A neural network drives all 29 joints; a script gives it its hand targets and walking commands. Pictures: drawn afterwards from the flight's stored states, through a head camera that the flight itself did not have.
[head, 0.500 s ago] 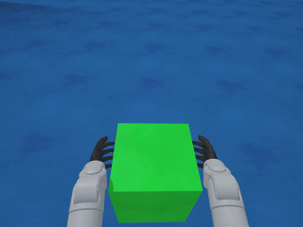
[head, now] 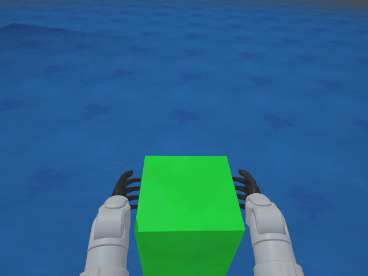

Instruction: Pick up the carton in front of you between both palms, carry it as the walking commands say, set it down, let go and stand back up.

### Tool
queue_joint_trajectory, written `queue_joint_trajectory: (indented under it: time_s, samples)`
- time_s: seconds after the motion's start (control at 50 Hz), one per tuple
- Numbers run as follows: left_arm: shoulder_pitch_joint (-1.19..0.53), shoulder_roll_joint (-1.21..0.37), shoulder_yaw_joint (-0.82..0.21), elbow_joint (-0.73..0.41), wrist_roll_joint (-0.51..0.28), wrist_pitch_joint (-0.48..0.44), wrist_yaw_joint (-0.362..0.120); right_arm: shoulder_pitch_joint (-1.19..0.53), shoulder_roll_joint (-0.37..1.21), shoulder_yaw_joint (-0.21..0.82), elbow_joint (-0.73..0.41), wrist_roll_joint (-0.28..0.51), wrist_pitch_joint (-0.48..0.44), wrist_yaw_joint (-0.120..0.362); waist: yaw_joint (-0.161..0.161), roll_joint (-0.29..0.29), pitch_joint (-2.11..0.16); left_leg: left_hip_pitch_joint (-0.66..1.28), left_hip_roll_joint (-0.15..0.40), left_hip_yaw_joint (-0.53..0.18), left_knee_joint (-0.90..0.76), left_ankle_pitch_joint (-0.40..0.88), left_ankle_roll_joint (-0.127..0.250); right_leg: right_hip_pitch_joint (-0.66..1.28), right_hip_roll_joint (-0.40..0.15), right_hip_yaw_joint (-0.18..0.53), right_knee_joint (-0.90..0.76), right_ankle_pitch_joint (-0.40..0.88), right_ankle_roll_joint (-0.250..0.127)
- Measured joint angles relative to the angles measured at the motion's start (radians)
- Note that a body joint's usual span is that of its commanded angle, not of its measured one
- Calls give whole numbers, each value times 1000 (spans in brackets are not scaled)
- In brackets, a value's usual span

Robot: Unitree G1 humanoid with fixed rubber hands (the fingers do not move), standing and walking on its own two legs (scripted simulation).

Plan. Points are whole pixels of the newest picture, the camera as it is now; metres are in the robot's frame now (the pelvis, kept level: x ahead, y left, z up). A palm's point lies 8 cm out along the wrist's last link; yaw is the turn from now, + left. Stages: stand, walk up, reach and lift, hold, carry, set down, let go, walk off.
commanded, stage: hold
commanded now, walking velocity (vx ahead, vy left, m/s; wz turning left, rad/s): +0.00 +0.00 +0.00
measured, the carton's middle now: (185, 217) +0.30 +0.00 -0.05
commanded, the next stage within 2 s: set down in 0.06 s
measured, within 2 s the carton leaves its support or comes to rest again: neither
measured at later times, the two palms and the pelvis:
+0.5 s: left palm (134, 194) +0.35 +0.14 -0.02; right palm (246, 200) +0.33 -0.16 -0.02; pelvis -0.01 +0.01 -0.02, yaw -4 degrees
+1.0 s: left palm (141, 211) +0.42 +0.15 -0.21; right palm (228, 218) +0.39 -0.15 -0.21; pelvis -0.02 +0.01 -0.13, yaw -4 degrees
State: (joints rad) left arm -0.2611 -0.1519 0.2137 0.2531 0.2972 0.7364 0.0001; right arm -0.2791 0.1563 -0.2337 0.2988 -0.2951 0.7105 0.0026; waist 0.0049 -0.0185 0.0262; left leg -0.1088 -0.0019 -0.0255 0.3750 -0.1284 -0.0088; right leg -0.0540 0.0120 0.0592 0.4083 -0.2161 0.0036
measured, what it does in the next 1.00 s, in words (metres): lowers itself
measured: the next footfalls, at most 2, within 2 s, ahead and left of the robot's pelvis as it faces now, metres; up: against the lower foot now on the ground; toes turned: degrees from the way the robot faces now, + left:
none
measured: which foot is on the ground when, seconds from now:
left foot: down 0.00-1.00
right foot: down 0.00-1.00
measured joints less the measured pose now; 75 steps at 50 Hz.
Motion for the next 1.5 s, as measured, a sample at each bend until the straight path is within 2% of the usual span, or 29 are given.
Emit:
queue_joint_trajectory:
  time_s: [0.14, 0.26, 0.38, 0.48, 0.58, 0.66, 0.72, 0.78, 0.84, 1.08, 1.5]
  samples:
    - [-40, -10, 47, 52, 24, -11, -16, -38, 10, -42, 55, -20, -15, 8, 1, 0, -7, -10, -20, -33, 36, -15, 5, -14, 11, 25, 27, -2, 0]
    - [-158, -30, 155, 181, 78, -57, -6, -149, 27, -151, 186, -77, -66, 12, 11, -6, 5, -33, -39, -47, 99, -60, 12, -47, 20, 55, 85, -29, 0]
    - [-303, -27, 271, 341, 152, -139, -6, -287, 34, -281, 319, -164, -136, 13, 4, -3, 35, -118, -46, -47, 180, -85, 16, -135, 26, 61, 167, -60, 5]
    - [-363, -25, 328, 390, 194, -251, -24, -329, 50, -334, 327, -205, -230, 13, 3, -3, 51, -296, -44, -46, 265, -110, 12, -312, 35, 60, 246, -77, 17]
    - [-364, -7, 295, 364, 155, -408, -23, -325, 53, -301, 292, -151, -384, -10, 5, -5, 71, -542, -45, -52, 338, -111, 6, -557, 44, 53, 321, -80, 19]
    - [-358, 25, 238, 332, 70, -512, -10, -316, 39, -241, 259, -59, -490, -40, 7, -5, 55, -772, -47, -60, 424, -123, 0, -785, 53, 46, 406, -93, 21]
    - [-353, 48, 192, 298, 1, -550, 1, -302, 26, -189, 221, 16, -531, -65, 8, -5, 8, -942, -51, -67, 501, -143, -5, -953, 61, 42, 480, -113, 24]
    - [-355, 68, 160, 270, -53, -560, 5, -295, 17, -153, 184, 73, -543, -82, 7, -4, -57, -1086, -56, -75, 576, -166, -10, -1096, 68, 41, 555, -138, 26]
    - [-377, 78, 156, 267, -72, -552, 4, -309, 16, -153, 169, 98, -536, -89, 9, -6, -121, -1198, -60, -76, 647, -192, -14, -1208, 76, 41, 625, -163, 28]
    - [-555, 111, 230, 375, -23, -490, -11, -469, 11, -247, 241, 57, -470, -94, 17, -13, -217, -1487, -72, -72, 895, -273, -16, -1494, 98, 39, 871, -245, 41]
    - [-878, 255, 177, 501, -84, -449, 31, -785, -99, -259, 352, 116, -439, -139, 20, -15, -95, -1900, -109, -78, 1311, -350, -22, -1888, 130, 19, 1273, -337, 81]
